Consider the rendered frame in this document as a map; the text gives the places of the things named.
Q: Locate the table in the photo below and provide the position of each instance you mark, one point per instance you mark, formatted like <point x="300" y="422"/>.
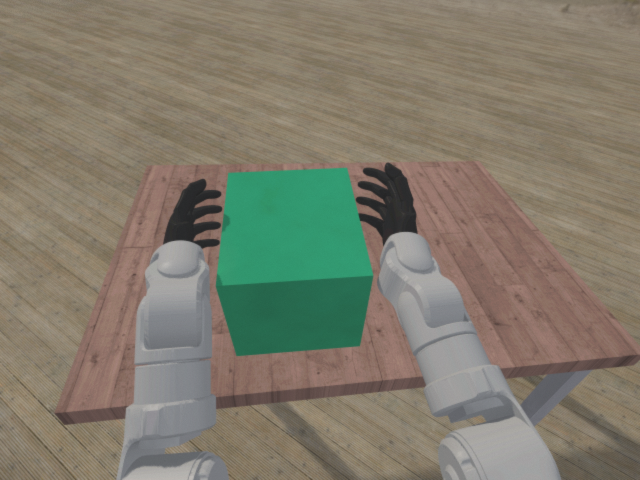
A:
<point x="532" y="312"/>

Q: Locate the robot left hand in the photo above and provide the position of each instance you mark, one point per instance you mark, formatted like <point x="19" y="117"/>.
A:
<point x="181" y="223"/>

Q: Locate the right robot upper arm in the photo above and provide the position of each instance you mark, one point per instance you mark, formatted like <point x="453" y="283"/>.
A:
<point x="501" y="449"/>

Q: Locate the robot right hand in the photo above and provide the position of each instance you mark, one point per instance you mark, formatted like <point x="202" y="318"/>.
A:
<point x="398" y="213"/>

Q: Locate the right robot forearm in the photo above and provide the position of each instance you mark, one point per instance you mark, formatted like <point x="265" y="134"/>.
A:
<point x="460" y="381"/>

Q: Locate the left robot upper arm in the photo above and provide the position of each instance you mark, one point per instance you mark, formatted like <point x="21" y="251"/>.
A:
<point x="202" y="465"/>

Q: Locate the left robot forearm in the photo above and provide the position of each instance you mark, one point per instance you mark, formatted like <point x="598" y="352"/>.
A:
<point x="172" y="394"/>

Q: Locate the carton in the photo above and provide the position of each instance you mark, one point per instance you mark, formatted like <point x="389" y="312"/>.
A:
<point x="294" y="272"/>

